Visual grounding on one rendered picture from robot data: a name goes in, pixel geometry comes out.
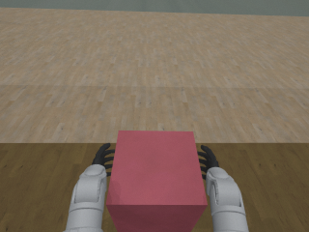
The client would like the right robot hand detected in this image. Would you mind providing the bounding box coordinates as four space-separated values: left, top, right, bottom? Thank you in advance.
197 145 219 180

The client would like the carton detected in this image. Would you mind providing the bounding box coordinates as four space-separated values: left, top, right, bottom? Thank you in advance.
105 130 208 232

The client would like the right robot forearm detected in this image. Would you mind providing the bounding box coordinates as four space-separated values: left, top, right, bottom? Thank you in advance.
206 167 249 232

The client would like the left robot hand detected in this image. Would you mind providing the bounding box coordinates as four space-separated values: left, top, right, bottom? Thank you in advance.
92 143 115 177

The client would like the left robot forearm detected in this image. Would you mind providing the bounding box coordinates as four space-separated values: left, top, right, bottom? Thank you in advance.
63 164 107 232

